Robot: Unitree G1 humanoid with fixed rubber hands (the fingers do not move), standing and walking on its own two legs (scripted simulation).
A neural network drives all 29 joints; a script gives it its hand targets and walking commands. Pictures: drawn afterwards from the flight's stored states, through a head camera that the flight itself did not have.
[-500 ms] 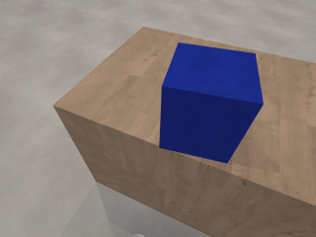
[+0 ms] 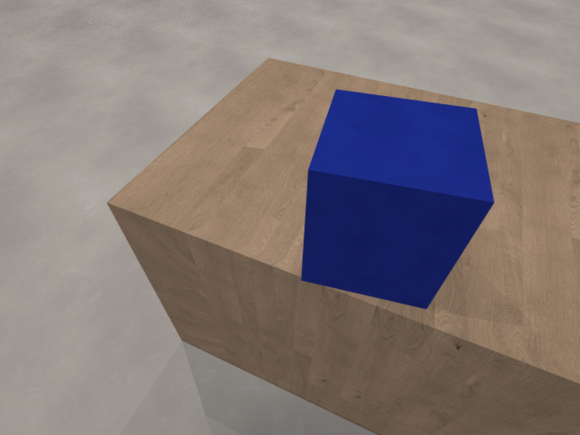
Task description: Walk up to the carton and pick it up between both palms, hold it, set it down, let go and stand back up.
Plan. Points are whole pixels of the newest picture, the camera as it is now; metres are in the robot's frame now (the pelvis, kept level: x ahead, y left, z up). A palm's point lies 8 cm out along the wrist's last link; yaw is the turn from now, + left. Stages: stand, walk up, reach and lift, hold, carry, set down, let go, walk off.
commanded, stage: reach and lift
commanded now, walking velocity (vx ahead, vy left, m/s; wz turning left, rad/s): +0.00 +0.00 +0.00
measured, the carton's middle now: (382, 201) +0.45 -0.12 +0.07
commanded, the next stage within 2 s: none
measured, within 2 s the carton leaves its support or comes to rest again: neither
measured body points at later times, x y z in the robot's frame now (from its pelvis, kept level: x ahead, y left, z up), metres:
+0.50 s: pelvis +0.01 +0.00 -0.01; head +0.03 -0.02 +0.44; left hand +0.17 +0.22 -0.11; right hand +0.13 -0.26 -0.13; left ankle +0.05 +0.11 -0.72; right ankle +0.00 -0.12 -0.72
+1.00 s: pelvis +0.01 +0.01 -0.01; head +0.01 +0.00 +0.44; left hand +0.17 +0.22 -0.09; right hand +0.13 -0.23 -0.10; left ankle +0.05 +0.11 -0.72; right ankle +0.00 -0.12 -0.72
